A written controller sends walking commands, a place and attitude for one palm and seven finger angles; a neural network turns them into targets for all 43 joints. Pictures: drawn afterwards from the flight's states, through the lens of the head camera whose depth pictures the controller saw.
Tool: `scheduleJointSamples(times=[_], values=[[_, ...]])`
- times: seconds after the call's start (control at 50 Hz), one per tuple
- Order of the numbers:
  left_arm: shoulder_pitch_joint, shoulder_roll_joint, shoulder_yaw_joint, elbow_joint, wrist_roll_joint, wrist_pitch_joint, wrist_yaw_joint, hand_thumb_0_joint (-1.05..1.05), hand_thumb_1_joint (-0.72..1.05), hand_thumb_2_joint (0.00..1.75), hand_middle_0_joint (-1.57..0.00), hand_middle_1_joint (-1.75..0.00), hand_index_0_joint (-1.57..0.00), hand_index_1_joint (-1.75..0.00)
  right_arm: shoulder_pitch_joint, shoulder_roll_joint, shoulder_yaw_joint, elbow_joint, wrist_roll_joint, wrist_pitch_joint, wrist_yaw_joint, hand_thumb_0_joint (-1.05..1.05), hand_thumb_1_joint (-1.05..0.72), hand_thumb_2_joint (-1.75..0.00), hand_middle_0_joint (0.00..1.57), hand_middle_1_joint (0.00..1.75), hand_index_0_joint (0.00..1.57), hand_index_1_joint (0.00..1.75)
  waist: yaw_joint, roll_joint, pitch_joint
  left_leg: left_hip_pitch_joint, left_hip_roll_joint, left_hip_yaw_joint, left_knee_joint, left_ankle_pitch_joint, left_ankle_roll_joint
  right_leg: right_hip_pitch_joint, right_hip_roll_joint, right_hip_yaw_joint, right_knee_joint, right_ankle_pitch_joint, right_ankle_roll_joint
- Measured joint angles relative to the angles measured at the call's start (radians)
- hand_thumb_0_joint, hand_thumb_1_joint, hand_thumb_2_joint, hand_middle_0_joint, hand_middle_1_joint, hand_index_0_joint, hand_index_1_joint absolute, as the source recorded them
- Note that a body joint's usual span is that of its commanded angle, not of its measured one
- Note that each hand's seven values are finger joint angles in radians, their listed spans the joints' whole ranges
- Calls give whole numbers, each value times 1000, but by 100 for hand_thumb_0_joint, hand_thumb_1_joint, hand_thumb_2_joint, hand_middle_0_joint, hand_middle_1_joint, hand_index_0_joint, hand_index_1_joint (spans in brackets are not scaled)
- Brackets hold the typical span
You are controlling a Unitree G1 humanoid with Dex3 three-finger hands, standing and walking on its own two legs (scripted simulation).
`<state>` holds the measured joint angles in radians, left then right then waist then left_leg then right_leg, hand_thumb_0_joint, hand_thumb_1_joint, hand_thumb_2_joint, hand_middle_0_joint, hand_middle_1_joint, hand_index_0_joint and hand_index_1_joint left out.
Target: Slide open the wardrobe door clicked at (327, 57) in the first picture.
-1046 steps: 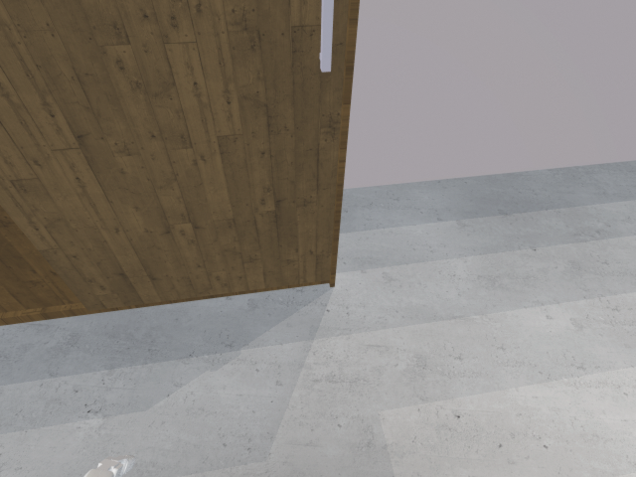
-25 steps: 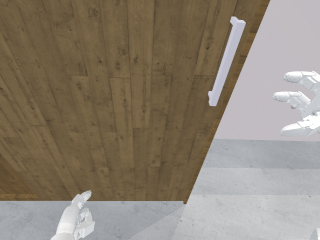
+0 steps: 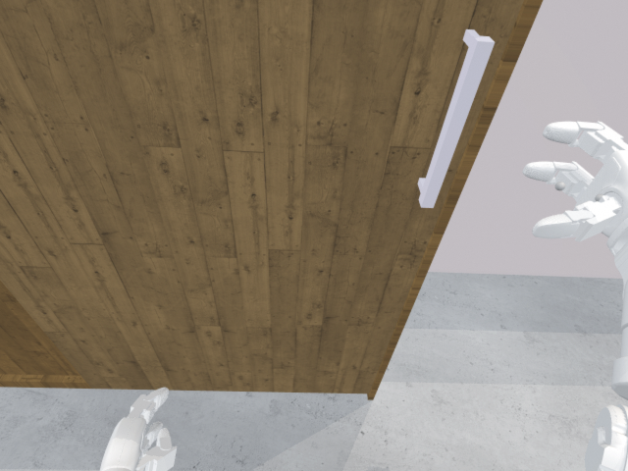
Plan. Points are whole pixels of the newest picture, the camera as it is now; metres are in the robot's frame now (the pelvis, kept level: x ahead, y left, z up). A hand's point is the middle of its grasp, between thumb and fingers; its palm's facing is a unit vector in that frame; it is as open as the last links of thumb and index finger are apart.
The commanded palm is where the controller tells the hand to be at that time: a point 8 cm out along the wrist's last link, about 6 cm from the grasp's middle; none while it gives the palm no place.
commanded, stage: move the hooked fingers beside the handle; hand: right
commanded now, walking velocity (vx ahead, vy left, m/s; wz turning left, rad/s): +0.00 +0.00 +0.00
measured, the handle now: (446, 128) +0.50 -0.14 +0.23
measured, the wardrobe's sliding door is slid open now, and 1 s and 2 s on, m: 0.00 0.00 0.00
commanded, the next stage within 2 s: feel for the door with the fingertips in 1.24 s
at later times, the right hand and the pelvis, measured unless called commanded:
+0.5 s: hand (532, 161) +0.44 -0.24 +0.22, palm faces +0.02 +1.00 +0.00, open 14.0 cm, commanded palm +0.41 -0.28 +0.23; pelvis +0.00 -0.01 +0.00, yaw +1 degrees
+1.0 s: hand (531, 164) +0.43 -0.23 +0.23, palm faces +0.00 +1.00 -0.01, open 14.0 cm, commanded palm +0.41 -0.28 +0.23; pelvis +0.01 -0.01 +0.00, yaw +1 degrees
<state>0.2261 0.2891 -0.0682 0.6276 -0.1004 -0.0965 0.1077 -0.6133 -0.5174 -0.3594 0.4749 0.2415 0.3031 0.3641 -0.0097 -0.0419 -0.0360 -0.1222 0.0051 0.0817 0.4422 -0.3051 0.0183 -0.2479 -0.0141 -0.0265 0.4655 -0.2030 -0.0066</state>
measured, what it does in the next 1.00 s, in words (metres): stands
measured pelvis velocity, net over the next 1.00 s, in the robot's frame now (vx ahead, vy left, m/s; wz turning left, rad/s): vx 0.01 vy -0.01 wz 0.02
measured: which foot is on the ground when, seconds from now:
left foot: down 0.00-1.00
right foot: down 0.00-1.00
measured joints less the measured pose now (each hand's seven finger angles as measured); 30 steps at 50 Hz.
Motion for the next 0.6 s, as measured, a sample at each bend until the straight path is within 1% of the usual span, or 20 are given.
scheduleJointSamples(times=[0.06, 0.18, 0.28, 0.34, 0.4, 0.48, 0.54, 0.6], values=[[4, -3, -1, 5, 1, 4, -2, 1, 91, 89, -20, -30, -20, -30, -25, -2, -2, 41, 0, -12, -2, -1, 50, -29, 30, 120, 30, 120, 8, 2, -5, -7, -1, -5, 0, 2, -1, -4, -1, -5, -2, 1, -1], [26, -5, 2, 6, 1, 11, -1, 1, 91, 89, -20, -30, -20, -30, -75, -21, -1, 142, -19, -28, -17, -1, 50, -29, 30, 120, 30, 120, 26, 3, -7, -23, -3, -13, 2, 4, -2, -18, -4, -12, 2, 0, -2], [54, -2, 8, 17, 5, 10, 0, 1, 91, 89, -20, -30, -20, -30, -119, -29, -3, 202, -35, -66, -23, -1, 50, -30, 30, 120, 30, 120, 36, 8, -1, -33, -3, -14, 1, 7, -4, -30, -5, -13, 6, -1, -4], [71, 2, 13, 25, 6, 9, -1, 1, 91, 89, -20, -30, -20, -30, -139, -30, 1, 226, -34, -89, -20, -1, 50, -30, 30, 120, 30, 120, 40, 9, -3, -38, -3, -16, 0, 7, -5, -35, -5, -15, 8, -4, -6], [83, 5, 16, 34, 8, 10, -2, 1, 91, 89, -20, -30, -20, -30, -170, -36, 0, 276, -35, -98, -17, -1, 50, -30, 30, 120, 30, 120, 46, 11, -7, -47, -2, -19, 3, 6, -7, -44, -4, -17, 12, -7, -8], [95, 9, 22, 39, 10, 11, -3, 1, 91, 89, -20, -30, -20, -30, -211, -48, 3, 347, -51, -109, -23, -1, 50, -30, 30, 120, 30, 120, 56, 12, -8, -63, -2, -21, 8, 4, -10, -61, -5, -19, 20, -11, -10], [105, 10, 27, 36, 14, 12, -6, 1, 91, 89, -20, -30, -20, -30, -211, -49, -2, 343, -57, -130, -29, -1, 50, -30, 30, 120, 30, 120, 62, 13, -6, -69, -1, -27, 8, 5, -11, -65, -5, -25, 20, -13, -11], [116, 11, 30, 33, 16, 13, -10, 1, 91, 89, -20, -30, -20, -30, -198, -40, -11, 323, -50, -147, -25, -1, 50, -30, 30, 120, 30, 120, 63, 13, -8, -69, -1, -33, 7, 4, -13, -63, -5, -31, 19, -16, -13]])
